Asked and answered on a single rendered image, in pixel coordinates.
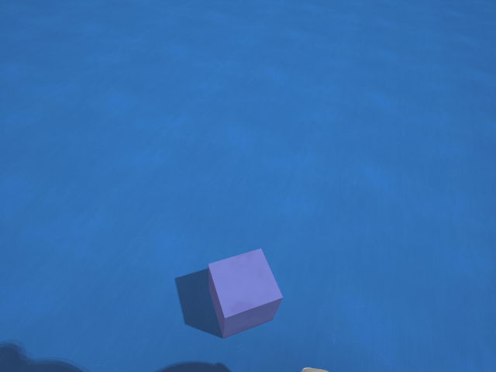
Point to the carton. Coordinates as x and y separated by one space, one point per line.
243 291

